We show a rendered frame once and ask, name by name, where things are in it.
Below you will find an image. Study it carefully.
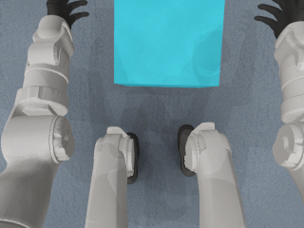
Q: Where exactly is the left robot upper arm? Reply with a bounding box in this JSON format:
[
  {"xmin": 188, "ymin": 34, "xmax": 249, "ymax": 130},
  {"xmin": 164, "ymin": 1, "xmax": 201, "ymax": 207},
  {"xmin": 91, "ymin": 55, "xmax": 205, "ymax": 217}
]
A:
[{"xmin": 0, "ymin": 115, "xmax": 75, "ymax": 228}]

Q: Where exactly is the left robot thigh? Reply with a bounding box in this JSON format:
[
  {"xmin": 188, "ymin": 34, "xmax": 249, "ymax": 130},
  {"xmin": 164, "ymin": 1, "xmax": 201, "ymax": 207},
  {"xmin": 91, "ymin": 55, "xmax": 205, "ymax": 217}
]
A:
[{"xmin": 85, "ymin": 133, "xmax": 135, "ymax": 228}]

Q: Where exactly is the left robot hand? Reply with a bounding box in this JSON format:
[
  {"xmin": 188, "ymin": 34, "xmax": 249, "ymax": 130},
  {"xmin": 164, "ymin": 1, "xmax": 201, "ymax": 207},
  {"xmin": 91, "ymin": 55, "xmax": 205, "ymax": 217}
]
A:
[{"xmin": 46, "ymin": 0, "xmax": 89, "ymax": 30}]

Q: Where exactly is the robot left forearm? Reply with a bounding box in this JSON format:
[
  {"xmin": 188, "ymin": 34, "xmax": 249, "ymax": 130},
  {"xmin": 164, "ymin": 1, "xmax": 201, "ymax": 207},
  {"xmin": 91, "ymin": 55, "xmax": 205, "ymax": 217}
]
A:
[{"xmin": 1, "ymin": 15, "xmax": 75, "ymax": 159}]

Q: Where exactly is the right robot upper arm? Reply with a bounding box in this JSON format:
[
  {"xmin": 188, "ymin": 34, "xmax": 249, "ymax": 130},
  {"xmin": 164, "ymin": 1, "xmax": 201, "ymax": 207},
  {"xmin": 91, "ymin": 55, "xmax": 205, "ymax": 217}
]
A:
[{"xmin": 272, "ymin": 121, "xmax": 304, "ymax": 205}]

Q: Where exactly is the robot right forearm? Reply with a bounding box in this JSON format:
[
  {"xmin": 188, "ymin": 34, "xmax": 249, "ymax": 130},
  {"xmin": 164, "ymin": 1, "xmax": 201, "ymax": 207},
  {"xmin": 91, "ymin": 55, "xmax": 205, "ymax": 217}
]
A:
[{"xmin": 274, "ymin": 21, "xmax": 304, "ymax": 124}]

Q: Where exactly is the right robot hand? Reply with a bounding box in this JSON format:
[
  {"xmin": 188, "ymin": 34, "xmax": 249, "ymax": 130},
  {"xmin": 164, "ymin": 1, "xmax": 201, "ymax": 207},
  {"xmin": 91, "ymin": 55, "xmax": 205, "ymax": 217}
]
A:
[{"xmin": 254, "ymin": 0, "xmax": 304, "ymax": 39}]

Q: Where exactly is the carton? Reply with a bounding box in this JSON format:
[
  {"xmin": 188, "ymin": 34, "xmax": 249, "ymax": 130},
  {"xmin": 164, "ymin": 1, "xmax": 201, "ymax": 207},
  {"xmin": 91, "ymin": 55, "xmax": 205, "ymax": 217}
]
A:
[{"xmin": 114, "ymin": 0, "xmax": 225, "ymax": 88}]

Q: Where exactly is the right robot foot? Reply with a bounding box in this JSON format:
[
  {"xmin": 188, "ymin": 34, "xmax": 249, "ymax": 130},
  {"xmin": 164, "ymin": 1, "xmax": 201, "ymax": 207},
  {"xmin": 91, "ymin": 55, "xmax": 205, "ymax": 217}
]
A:
[{"xmin": 178, "ymin": 124, "xmax": 196, "ymax": 177}]

